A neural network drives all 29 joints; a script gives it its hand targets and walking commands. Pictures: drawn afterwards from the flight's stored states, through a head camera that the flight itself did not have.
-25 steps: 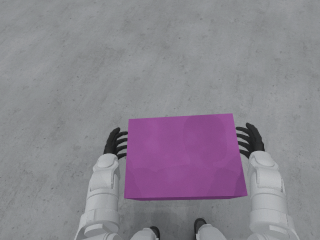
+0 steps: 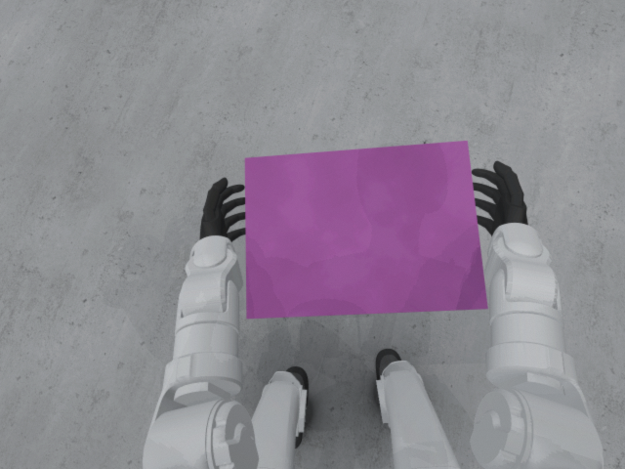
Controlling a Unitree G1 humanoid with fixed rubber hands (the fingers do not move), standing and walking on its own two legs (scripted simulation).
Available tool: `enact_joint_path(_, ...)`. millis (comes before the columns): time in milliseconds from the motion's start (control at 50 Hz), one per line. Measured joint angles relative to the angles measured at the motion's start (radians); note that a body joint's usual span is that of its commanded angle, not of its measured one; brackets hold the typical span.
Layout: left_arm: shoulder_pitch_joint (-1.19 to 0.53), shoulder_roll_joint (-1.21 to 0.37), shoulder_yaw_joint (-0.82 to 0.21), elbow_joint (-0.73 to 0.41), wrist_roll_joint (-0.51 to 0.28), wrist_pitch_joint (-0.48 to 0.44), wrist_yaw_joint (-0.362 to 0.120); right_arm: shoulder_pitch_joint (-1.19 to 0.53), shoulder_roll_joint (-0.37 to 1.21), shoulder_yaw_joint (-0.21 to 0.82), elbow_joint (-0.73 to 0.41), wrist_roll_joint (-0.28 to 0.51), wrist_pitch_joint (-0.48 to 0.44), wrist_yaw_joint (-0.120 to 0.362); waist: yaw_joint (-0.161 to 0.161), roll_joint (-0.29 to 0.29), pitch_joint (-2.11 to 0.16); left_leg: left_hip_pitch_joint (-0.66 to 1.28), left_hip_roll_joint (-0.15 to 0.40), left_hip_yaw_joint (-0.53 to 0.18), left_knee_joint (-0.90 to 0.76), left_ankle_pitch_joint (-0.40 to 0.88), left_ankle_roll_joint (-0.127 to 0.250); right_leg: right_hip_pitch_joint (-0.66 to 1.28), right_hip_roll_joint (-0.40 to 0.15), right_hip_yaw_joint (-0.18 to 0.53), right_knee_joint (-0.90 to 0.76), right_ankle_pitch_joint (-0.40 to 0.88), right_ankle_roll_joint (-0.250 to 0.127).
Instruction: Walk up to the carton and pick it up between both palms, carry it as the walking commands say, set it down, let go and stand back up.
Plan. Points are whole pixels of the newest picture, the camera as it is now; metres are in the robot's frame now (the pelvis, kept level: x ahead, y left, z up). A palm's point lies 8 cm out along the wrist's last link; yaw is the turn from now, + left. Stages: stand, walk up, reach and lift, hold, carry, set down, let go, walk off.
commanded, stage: set down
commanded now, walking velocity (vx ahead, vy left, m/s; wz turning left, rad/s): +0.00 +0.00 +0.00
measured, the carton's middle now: (357, 241) +0.41 -0.04 -0.17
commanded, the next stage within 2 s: none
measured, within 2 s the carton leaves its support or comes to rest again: neither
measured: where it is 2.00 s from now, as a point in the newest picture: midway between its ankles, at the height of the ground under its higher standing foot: (344, 413)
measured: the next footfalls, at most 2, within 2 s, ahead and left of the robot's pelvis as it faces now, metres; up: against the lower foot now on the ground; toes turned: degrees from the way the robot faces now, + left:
none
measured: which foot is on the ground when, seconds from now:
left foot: down 0.00-1.00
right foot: down 0.00-1.00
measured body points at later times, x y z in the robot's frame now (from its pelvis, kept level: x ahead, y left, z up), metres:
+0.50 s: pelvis +0.00 +0.00 -0.07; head +0.25 -0.02 +0.30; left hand +0.45 +0.16 -0.16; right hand +0.45 -0.22 -0.16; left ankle +0.05 +0.15 -0.66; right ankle +0.09 -0.13 -0.66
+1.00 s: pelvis -0.04 +0.00 -0.15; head +0.25 -0.04 +0.19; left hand +0.47 +0.15 -0.25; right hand +0.47 -0.23 -0.25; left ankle +0.05 +0.15 -0.66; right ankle +0.09 -0.13 -0.66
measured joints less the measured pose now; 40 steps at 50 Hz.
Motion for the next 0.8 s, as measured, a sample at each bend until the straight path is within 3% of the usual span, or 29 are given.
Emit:
enact_joint_path(260, -0.141, 0.061, 0.037, 0.087, -0.015, 0.031, -0.008, -0.122, -0.014, -0.009, 0.046, -0.007, 0.045, -0.038, 0.002, -0.005, -0.060, -0.224, -0.015, -0.002, 0.177, -0.056, -0.005, -0.233, 0.014, 0.003, 0.185, -0.052, -0.002)
enact_joint_path(360, -0.179, 0.071, 0.020, 0.092, -0.035, 0.028, 0.011, -0.154, -0.045, 0.008, 0.045, 0.017, 0.049, -0.043, 0.011, -0.002, -0.076, -0.313, -0.024, -0.001, 0.244, -0.080, -0.008, -0.321, 0.013, 0.006, 0.249, -0.076, 0.005)
enact_joint_path(620, -0.181, 0.085, -0.041, 0.107, -0.095, -0.002, 0.067, -0.178, -0.094, 0.033, 0.109, 0.068, 0.007, -0.046, -0.010, -0.008, -0.132, -0.491, -0.049, -0.002, 0.374, -0.125, -0.005, -0.492, 0.005, 0.006, 0.377, -0.127, 0.018)
enact_joint_path(800, -0.283, 0.119, -0.056, 0.138, -0.117, -0.007, 0.091, -0.276, -0.141, 0.037, 0.165, 0.105, -0.016, -0.058, -0.023, -0.006, -0.102, -0.614, -0.063, 0.002, 0.491, -0.139, -0.015, -0.617, 0.011, 0.013, 0.496, -0.140, 0.024)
